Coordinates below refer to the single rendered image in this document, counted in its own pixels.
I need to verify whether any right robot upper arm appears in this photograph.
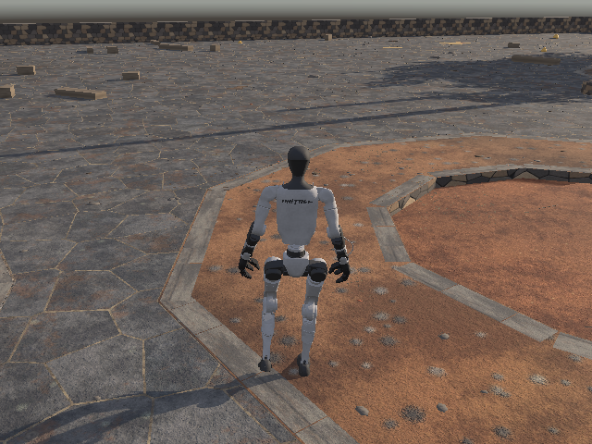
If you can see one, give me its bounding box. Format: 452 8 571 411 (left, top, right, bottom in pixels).
317 187 341 239

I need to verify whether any right robot forearm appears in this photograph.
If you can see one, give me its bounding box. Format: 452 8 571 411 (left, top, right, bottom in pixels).
331 225 349 265

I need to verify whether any robot right foot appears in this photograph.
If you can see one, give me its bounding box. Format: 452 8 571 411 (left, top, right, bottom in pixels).
297 353 310 376

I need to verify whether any robot left hand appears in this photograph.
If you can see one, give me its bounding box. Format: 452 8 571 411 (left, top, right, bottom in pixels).
238 257 260 279

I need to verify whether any robot foot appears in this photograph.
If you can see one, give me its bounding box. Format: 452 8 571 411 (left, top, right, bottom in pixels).
258 357 272 372
297 353 310 376

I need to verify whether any left robot upper arm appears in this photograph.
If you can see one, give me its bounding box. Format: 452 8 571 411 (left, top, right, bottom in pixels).
251 185 278 236

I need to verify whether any robot left foot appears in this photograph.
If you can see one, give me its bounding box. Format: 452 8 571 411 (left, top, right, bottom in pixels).
258 357 272 372

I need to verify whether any robot right hand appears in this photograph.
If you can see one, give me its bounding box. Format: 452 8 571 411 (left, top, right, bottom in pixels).
328 262 351 283

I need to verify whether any left robot forearm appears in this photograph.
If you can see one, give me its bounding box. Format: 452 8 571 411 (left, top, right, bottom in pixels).
240 221 260 260

